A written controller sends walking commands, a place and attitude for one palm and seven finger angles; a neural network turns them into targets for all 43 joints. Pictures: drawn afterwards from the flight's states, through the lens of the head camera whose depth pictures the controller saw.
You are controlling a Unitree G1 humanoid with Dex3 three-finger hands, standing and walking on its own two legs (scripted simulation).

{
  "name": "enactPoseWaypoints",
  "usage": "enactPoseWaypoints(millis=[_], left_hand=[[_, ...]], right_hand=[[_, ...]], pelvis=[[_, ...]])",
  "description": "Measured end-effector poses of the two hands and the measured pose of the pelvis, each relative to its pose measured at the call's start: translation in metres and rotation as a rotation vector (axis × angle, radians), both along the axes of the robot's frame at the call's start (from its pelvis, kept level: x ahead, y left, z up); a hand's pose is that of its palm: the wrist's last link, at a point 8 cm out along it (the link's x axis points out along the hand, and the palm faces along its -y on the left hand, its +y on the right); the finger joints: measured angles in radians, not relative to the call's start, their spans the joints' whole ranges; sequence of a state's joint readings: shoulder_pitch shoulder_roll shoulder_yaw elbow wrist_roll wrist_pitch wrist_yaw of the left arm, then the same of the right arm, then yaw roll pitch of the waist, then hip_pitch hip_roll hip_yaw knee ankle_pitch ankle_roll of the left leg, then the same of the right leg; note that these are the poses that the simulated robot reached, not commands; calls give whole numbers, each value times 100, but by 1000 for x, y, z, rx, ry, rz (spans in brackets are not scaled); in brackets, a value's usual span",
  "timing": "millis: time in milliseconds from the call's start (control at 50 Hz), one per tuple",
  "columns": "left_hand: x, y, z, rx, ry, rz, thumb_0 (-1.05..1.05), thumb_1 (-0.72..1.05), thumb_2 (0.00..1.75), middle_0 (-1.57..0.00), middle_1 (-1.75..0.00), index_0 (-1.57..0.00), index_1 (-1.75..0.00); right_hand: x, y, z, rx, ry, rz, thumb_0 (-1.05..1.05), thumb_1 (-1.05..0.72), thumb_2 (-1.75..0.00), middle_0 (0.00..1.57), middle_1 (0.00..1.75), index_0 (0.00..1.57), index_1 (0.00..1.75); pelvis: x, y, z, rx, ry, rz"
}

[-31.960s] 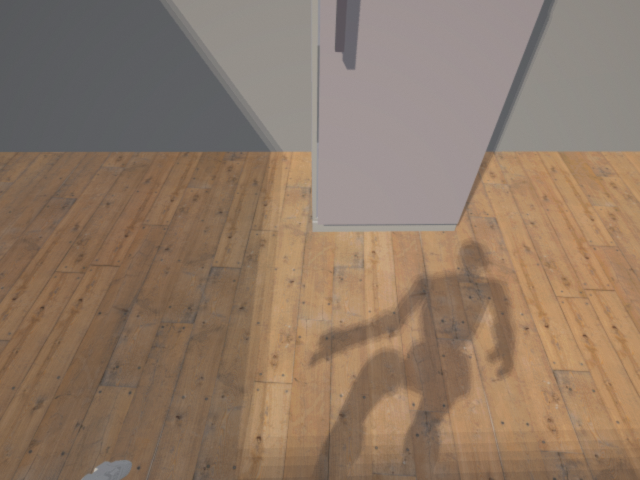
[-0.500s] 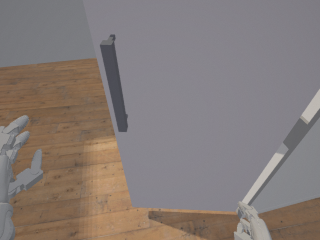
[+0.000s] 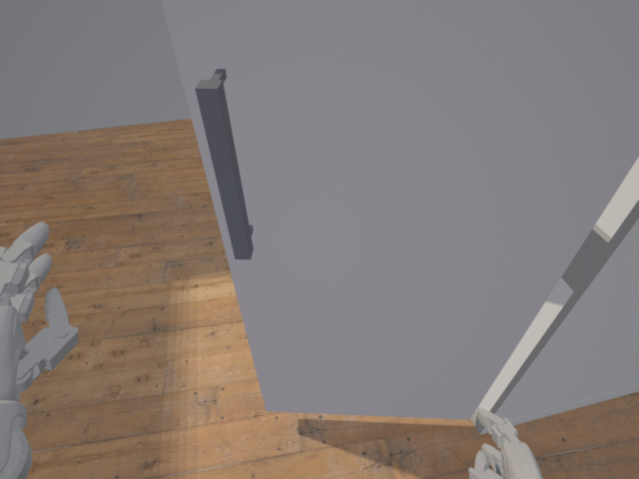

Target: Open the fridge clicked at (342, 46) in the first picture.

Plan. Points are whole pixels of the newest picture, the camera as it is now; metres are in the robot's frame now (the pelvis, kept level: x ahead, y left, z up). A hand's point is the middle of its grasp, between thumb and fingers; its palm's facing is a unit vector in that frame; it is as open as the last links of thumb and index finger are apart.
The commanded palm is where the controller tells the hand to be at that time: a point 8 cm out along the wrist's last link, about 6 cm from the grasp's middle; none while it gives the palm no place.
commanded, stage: step back with the hand held close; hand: left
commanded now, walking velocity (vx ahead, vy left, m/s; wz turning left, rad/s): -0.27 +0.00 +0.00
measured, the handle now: (233, 174) +0.44 +0.18 +0.18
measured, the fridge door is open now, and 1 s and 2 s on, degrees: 74 74 74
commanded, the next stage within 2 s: stop stepping back and stand still in 1.08 s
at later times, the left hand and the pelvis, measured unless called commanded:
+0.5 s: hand (11, 384) +0.14 +0.30 +0.15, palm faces +0.41 -0.79 -0.46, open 7.4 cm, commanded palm +0.08 +0.33 +0.17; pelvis -0.06 +0.03 -0.01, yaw +0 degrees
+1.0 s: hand out of the picture +0.05 +0.34 +0.17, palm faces +0.51 -0.76 -0.40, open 7.4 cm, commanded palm -0.04 +0.37 +0.17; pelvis -0.15 +0.05 -0.01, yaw +6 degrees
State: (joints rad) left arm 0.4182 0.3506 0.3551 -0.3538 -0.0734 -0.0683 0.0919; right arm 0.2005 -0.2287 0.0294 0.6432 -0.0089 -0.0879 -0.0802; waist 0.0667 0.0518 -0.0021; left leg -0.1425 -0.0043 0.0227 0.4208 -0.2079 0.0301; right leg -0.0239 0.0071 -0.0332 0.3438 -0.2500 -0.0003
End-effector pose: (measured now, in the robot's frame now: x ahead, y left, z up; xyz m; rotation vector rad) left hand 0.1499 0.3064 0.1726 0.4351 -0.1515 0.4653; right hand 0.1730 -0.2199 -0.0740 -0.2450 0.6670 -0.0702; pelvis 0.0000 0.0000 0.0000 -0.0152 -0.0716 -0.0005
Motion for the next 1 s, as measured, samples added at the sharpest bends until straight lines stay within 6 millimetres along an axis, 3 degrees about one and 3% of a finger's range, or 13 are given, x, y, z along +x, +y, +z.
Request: enactPoseWaypoints(millis=[160,280,420,520,740,920,1000], left_hand=[[6,-4,-5,51,50,-73,1,89,90,-21,-31,-21,-30],[-5,2,-7,87,86,-129,2,89,90,-21,-31,-22,-30],[-31,22,1,123,12,-106,2,89,90,-21,-31,-22,-30],[-53,33,-6,125,-15,-69,1,89,90,-21,-31,-22,-30],[-118,35,0,162,-83,-31,2,89,90,-21,-31,-22,-30],[-128,61,-1,137,-187,-39,1,89,90,-21,-31,-22,-30],[-147,71,8,153,-185,-36,2,89,90,-21,-31,-22,-30]], right_hand=[[-9,-10,3,-17,33,-68,1,-91,-90,20,30,20,30],[-29,-9,6,-31,47,-122,1,-91,-90,20,30,20,30],[-57,3,7,-45,40,-122,1,-91,-90,20,30,20,30],[-76,13,4,-45,26,-102,1,-91,-90,20,30,20,30],[-103,28,-8,-51,42,-15,1,-91,-90,20,30,20,30],[-128,41,5,-97,-23,-38,1,-91,-90,20,30,20,30],[-143,51,12,-73,-17,-21,1,-91,-90,20,30,20,30]], pelvis=[[-13,7,0,-11,61,-14],[-26,16,-2,-10,73,-26],[-48,27,-5,-16,64,-21],[-66,32,-10,-25,60,0],[-101,33,-17,-39,57,51],[-132,52,-19,-91,28,63],[-149,53,-12,-115,68,94]])
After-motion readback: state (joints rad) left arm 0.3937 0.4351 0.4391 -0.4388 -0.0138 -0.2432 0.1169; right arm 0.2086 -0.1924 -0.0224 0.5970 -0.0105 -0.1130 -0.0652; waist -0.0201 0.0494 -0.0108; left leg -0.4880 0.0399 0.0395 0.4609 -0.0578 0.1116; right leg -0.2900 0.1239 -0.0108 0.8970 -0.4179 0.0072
